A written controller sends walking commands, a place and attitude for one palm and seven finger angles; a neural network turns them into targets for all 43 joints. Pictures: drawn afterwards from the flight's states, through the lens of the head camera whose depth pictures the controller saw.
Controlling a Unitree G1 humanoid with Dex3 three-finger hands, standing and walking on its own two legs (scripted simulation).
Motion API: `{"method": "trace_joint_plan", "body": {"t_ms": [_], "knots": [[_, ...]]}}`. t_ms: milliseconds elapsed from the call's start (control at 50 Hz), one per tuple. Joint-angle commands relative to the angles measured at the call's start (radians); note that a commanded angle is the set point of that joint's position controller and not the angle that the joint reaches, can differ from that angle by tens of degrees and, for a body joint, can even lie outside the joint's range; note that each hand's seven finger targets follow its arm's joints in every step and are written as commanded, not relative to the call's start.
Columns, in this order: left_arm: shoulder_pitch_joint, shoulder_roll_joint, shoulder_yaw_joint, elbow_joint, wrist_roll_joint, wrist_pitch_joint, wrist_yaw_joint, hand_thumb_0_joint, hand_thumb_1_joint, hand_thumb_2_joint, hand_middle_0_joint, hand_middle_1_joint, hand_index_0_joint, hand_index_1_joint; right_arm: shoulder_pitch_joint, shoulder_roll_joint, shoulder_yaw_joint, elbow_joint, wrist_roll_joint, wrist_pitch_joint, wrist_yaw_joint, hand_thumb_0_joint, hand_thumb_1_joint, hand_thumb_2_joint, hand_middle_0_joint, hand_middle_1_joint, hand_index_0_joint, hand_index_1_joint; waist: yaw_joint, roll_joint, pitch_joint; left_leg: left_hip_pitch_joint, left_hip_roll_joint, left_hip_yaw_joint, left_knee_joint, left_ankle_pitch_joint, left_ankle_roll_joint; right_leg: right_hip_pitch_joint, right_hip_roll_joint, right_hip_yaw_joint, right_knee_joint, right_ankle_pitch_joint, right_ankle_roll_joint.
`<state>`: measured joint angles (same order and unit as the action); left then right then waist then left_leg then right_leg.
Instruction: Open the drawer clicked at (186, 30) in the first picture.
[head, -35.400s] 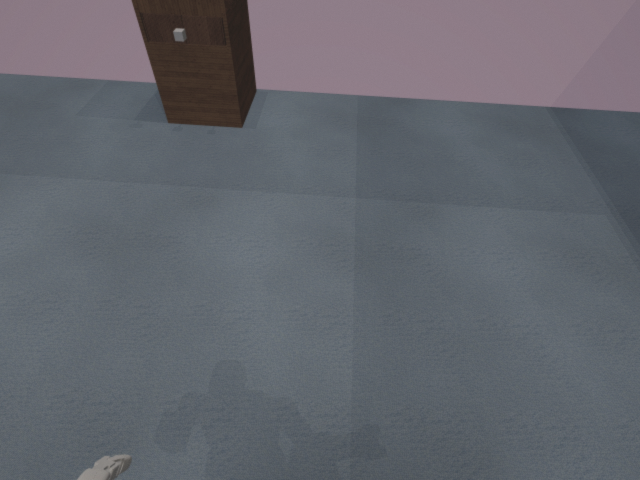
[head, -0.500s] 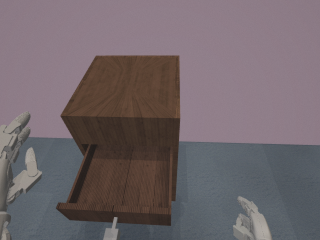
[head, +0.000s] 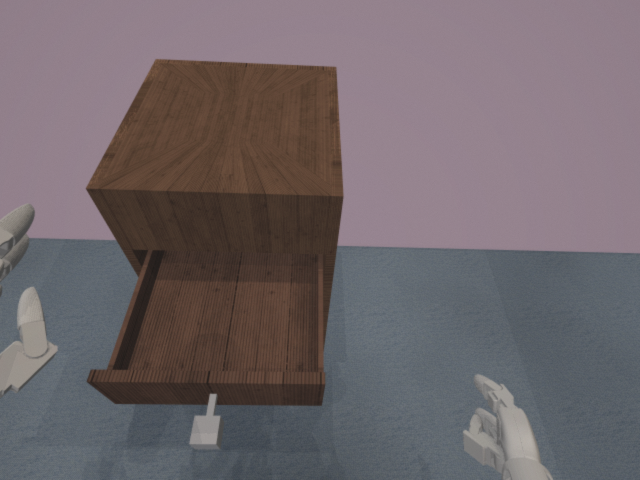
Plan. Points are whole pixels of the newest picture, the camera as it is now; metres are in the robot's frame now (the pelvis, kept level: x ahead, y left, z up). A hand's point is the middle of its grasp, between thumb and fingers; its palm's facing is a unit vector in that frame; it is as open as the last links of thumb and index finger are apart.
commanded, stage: step back with the hand held close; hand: left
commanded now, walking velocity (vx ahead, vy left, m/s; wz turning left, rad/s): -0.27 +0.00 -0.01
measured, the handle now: (209, 419) +0.25 +0.19 -0.25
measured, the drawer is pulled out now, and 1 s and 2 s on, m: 0.27 0.27 0.27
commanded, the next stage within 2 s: stop stepping back and stand still in 1.00 s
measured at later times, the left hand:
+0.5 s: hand (17, 432) +0.14 +0.23 +0.16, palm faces +0.34 -0.79 -0.51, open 7.4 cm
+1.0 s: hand out of the picture +0.09 +0.22 +0.17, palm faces +0.32 -0.84 -0.43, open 7.4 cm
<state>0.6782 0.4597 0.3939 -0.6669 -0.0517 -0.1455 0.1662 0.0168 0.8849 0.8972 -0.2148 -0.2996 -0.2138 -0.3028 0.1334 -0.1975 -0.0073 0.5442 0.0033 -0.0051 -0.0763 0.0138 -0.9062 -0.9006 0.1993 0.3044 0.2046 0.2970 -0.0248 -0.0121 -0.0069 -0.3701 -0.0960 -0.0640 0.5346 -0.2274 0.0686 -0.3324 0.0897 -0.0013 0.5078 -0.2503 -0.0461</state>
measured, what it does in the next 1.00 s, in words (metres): walks backwards: left foot, then right foot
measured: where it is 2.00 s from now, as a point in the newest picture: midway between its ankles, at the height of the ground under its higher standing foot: outside the picture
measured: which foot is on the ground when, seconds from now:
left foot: down 0.00-0.58, up 0.60-0.72, down 0.74-1.00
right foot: down 0.00-0.74, up 0.76-0.98, down 1.00-1.00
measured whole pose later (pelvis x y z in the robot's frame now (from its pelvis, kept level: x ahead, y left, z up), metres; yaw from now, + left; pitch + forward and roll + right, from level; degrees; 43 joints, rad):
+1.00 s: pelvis -0.12 -0.02 -0.01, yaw -2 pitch +5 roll -1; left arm 0.61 0.43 0.40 -0.72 -0.05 -0.18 0.15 0.02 0.89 0.90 -0.21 -0.30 -0.21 -0.30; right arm 0.13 -0.11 0.02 0.65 -0.02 -0.09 -0.01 0.01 -0.90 -0.90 0.20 0.30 0.21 0.30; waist 0.01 -0.06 0.00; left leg -0.47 0.09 0.03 0.61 -0.22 -0.03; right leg -0.31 0.03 0.03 0.61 -0.36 0.01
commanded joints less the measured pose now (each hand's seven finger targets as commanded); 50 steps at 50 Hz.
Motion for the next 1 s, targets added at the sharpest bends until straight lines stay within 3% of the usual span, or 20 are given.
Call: {"method": "trace_joint_plan", "body": {"t_ms": [0,100,180,220,280,300,340,360,420,500,560,600,660,680,700,720,740,760,880,980], "knots": [[0.046,0.068,0.077,-0.154,0.001,-0.043,0.029,0.0,0.9,0.9,-0.2,-0.3,-0.2,-0.3,-0.058,-0.149,-0.054,-0.131,-0.029,-0.059,-0.014,0.0,-0.9,-0.9,0.2,0.3,0.2,0.3,0.002,0.105,-0.131,-0.142,0.29,-0.242,-0.156,0.217,0.02,0.204,-0.068,0.055,0.068,-0.065,0.028],[-0.003,0.076,0.071,-0.205,0.009,-0.042,0.041,0.0,0.9,0.9,-0.2,-0.3,-0.2,-0.3,-0.043,-0.156,-0.053,-0.133,-0.03,-0.068,-0.02,0.0,-0.9,-0.9,0.2,0.3,0.2,0.3,0.0,0.031,-0.124,-0.229,0.229,-0.21,-0.062,-0.027,0.005,0.208,-0.136,0.136,-0.008,0.036,-0.003],[-0.064,0.118,0.086,-0.225,0.002,-0.065,0.048,0.0,0.9,0.9,-0.2,-0.3,-0.2,-0.3,-0.009,-0.145,-0.064,-0.124,-0.004,-0.076,0.001,0.0,-0.9,-0.9,0.2,0.3,0.2,0.3,-0.022,-0.075,-0.115,-0.068,0.074,-0.065,0.259,-0.197,-0.06,-0.017,-0.378,0.426,-0.276,-0.154,-0.108],[-0.048,0.114,0.069,-0.221,0.001,-0.082,0.045,0.0,0.9,0.9,-0.2,-0.3,-0.2,-0.3,-0.029,-0.138,-0.06,-0.119,-0.003,-0.071,0.01,0.0,-0.9,-0.9,0.2,0.3,0.2,0.3,-0.009,-0.073,-0.122,-0.023,0.086,-0.044,0.335,-0.214,-0.057,-0.034,-0.41,0.368,-0.277,-0.128,-0.13],[-0.017,0.146,0.101,-0.167,0.001,-0.089,0.038,0.0,0.9,0.9,-0.2,-0.3,-0.2,-0.3,-0.051,-0.116,-0.035,-0.106,0.0,-0.057,0.011,0.0,-0.9,-0.9,0.2,0.3,0.2,0.3,-0.006,0.031,-0.084,-0.003,0.115,-0.009,0.024,-0.106,-0.047,0.022,-0.299,0.202,-0.17,0.046,-0.062],[-0.031,0.14,0.085,-0.195,0.004,-0.096,0.037,0.0,0.9,0.9,-0.2,-0.3,-0.2,-0.3,-0.049,-0.117,-0.03,-0.102,0.001,-0.053,0.005,0.0,-0.9,-0.9,0.2,0.3,0.2,0.3,-0.005,0.092,-0.067,-0.012,0.142,-0.035,-0.098,-0.037,-0.032,0.046,-0.233,0.136,-0.118,0.051,-0.019],[-0.054,0.145,0.096,-0.216,0.016,-0.109,0.036,0.0,0.9,0.9,-0.2,-0.3,-0.2,-0.3,-0.078,-0.132,-0.038,-0.108,0.002,-0.072,0.002,0.0,-0.9,-0.9,0.2,0.3,0.2,0.3,0.011,0.221,-0.065,-0.133,0.303,-0.194,-0.176,0.135,0.032,0.138,-0.115,0.067,0.046,0.104,0.055],[-0.044,0.144,0.105,-0.201,0.014,-0.112,0.032,0.0,0.9,0.9,-0.2,-0.3,-0.2,-0.3,-0.068,-0.127,-0.044,-0.101,0.006,-0.084,0.008,0.0,-0.9,-0.9,0.2,0.3,0.2,0.3,0.017,0.172,-0.096,-0.145,0.314,-0.163,-0.136,0.174,0.031,0.171,-0.113,0.076,0.071,0.11,0.079],[-0.034,0.139,0.133,-0.177,0.011,-0.108,0.024,0.0,0.9,0.9,-0.2,-0.3,-0.2,-0.3,-0.072,-0.134,-0.054,-0.108,0.005,-0.088,0.012,0.0,-0.9,-0.9,0.2,0.3,0.2,0.3,0.015,0.141,-0.105,-0.292,0.29,-0.125,-0.153,-0.017,0.016,0.264,-0.111,0.08,0.091,0.081,0.042],[-0.033,0.119,0.113,-0.186,0.011,-0.117,0.021,0.0,0.9,0.9,-0.2,-0.3,-0.2,-0.3,-0.044,-0.139,-0.066,-0.106,0.012,-0.094,0.029,0.0,-0.9,-0.9,0.2,0.3,0.2,0.3,0.008,-0.003,-0.145,-0.305,0.189,-0.051,-0.037,-0.218,-0.007,0.24,-0.191,0.213,-0.039,0.015,0.023],[-0.018,0.114,0.082,-0.168,0.001,-0.105,0.035,0.0,0.9,0.9,-0.2,-0.3,-0.2,-0.3,-0.024,-0.134,-0.087,-0.088,0.011,-0.067,0.053,0.0,-0.9,-0.9,0.2,0.3,0.2,0.3,0.005,-0.164,-0.155,-0.136,0.079,0.031,0.291,-0.262,-0.056,0.052,-0.395,0.415,-0.343,-0.295,-0.044],[-0.019,0.118,0.08,-0.168,0.007,-0.103,0.038,0.0,0.9,0.9,-0.2,-0.3,-0.2,-0.3,-0.026,-0.123,-0.081,-0.079,-0.001,-0.05,0.054,0.0,-0.9,-0.9,0.2,0.3,0.2,0.3,-0.006,-0.157,-0.178,-0.086,0.092,0.007,0.392,-0.271,-0.056,0.03,-0.416,0.335,-0.318,-0.154,-0.104],[-0.011,0.114,0.081,-0.148,0.011,-0.101,0.03,0.0,0.9,0.9,-0.2,-0.3,-0.2,-0.3,-0.04,-0.094,-0.042,-0.078,-0.007,-0.016,0.034,0.0,-0.9,-0.9,0.2,0.3,0.2,0.3,-0.015,-0.081,-0.108,0.033,0.087,0.061,0.042,-0.177,-0.054,-0.039,-0.257,0.131,-0.229,-0.011,-0.029],[-0.058,0.148,0.095,-0.181,0.012,-0.109,0.028,0.0,0.9,0.9,-0.2,-0.3,-0.2,-0.3,-0.045,-0.115,-0.042,-0.07,-0.007,-0.012,0.028,0.0,-0.9,-0.9,0.2,0.3,0.2,0.3,-0.024,0.034,-0.084,0.048,0.121,0.037,-0.144,-0.108,-0.048,-0.049,-0.199,0.089,-0.136,-0.006,-0.002],[-0.074,0.122,0.072,-0.214,0.012,-0.122,0.026,0.0,0.9,0.9,-0.2,-0.3,-0.2,-0.3,-0.057,-0.132,-0.042,-0.082,-0.01,-0.019,0.017,0.0,-0.9,-0.9,0.2,0.3,0.2,0.3,-0.021,0.23,-0.049,-0.066,0.283,-0.151,-0.271,-0.044,0.008,0.006,-0.103,0.027,0.077,-0.024,0.036],[-0.095,0.122,0.081,-0.212,0.031,-0.122,0.035,0.0,0.9,0.9,-0.2,-0.3,-0.2,-0.3,-0.065,-0.117,-0.045,-0.085,-0.02,-0.046,0.013,0.0,-0.9,-0.9,0.2,0.3,0.2,0.3,-0.015,0.322,-0.042,-0.14,0.441,-0.285,-0.273,0.088,0.07,-0.029,-0.046,0.016,0.292,-0.168,0.05],[-0.116,0.124,0.088,-0.214,0.029,-0.119,0.042,0.0,0.9,0.9,-0.2,-0.3,-0.2,-0.3,-0.047,-0.103,-0.052,-0.067,-0.028,-0.081,0.013,0.0,-0.9,-0.9,0.2,0.3,0.2,0.3,-0.015,0.25,-0.062,-0.15,0.472,-0.231,-0.237,0.201,0.101,-0.058,-0.036,0.066,0.47,-0.213,0.045],[-0.087,0.116,0.09,-0.2,0.002,-0.122,0.039,0.0,0.9,0.9,-0.2,-0.3,-0.2,-0.3,-0.041,-0.11,-0.072,-0.05,-0.015,-0.105,0.023,0.0,-0.9,-0.9,0.2,0.3,0.2,0.3,0.004,0.171,-0.119,-0.123,0.446,-0.145,-0.199,0.216,0.085,-0.02,-0.04,0.078,0.512,-0.227,0.046],[-0.083,0.095,0.087,-0.309,-0.003,-0.107,0.009,0.0,0.9,0.9,-0.2,-0.3,-0.2,-0.3,-0.043,-0.131,-0.07,-0.022,-0.028,-0.129,0.046,0.0,-0.9,-0.9,0.2,0.3,0.2,0.3,0.016,0.225,-0.163,0.121,0.402,-0.055,-0.075,0.514,0.051,-0.062,-0.059,0.02,0.235,-0.156,0.062],[-0.092,0.107,0.107,-0.259,0.009,-0.116,-0.02,0.0,0.9,0.9,-0.2,-0.3,-0.2,-0.3,-0.07,-0.142,-0.061,-0.015,-0.026,-0.133,0.055,0.0,-0.9,-0.9,0.2,0.3,0.2,0.3,0.029,0.23,-0.155,0.102,0.355,-0.044,-0.037,0.39,0.009,0.082,-0.04,-0.015,-0.075,0.049,0.064]]}}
